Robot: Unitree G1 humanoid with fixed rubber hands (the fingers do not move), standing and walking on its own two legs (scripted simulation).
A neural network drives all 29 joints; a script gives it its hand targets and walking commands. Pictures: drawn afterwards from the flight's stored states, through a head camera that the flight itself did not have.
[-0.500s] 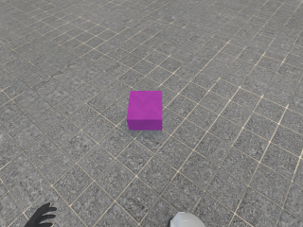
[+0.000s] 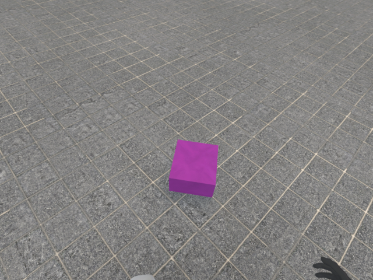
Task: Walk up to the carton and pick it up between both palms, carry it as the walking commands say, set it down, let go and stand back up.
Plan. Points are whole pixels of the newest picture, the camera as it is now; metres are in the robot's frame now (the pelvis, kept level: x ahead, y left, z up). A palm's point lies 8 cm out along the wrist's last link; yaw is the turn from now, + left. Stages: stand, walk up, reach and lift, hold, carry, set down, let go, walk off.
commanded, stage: walk up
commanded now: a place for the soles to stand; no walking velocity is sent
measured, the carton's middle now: (194, 167) +0.83 -0.08 -0.69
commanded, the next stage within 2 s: none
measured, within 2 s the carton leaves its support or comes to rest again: neither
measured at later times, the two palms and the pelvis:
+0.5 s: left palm (50, 240) +0.20 +0.30 -0.05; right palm (330, 262) +0.18 -0.34 -0.11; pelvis +0.13 -0.03 +0.01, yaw -1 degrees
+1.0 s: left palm (59, 219) +0.27 +0.33 -0.10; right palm (303, 204) +0.31 -0.30 -0.07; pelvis +0.22 +0.02 +0.01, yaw -2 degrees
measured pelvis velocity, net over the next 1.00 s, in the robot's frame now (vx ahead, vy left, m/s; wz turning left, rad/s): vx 0.22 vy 0.02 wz -0.04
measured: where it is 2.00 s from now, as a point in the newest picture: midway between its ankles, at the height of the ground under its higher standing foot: (182, 270)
